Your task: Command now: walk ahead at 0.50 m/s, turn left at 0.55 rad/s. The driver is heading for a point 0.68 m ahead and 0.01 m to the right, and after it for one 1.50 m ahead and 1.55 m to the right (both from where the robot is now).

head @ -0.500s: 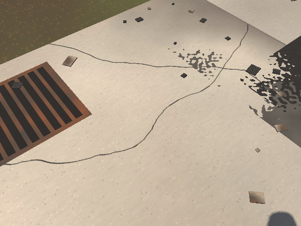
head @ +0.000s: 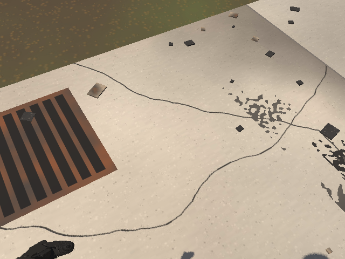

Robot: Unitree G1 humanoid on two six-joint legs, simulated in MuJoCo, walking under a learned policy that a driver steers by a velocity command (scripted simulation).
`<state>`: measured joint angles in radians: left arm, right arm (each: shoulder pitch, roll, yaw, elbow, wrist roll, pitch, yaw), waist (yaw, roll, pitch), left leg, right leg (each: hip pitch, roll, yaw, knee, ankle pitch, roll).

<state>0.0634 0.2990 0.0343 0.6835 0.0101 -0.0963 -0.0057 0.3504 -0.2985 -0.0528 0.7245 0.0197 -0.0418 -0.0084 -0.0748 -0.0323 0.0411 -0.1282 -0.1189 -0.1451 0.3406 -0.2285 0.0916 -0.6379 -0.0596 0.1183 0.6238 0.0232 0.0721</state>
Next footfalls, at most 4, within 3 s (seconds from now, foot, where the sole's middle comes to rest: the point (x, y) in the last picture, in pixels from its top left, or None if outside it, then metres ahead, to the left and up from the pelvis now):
0.14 right None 0.26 -0.14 -0.78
0.52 left None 0.32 0.11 -0.78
1.32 left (115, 228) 0.59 0.18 -0.78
1.84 right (174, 166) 0.86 -0.07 -0.78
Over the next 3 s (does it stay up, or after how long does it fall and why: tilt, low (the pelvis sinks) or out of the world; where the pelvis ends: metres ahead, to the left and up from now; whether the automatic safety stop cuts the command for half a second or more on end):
stays up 0.80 0.02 0.00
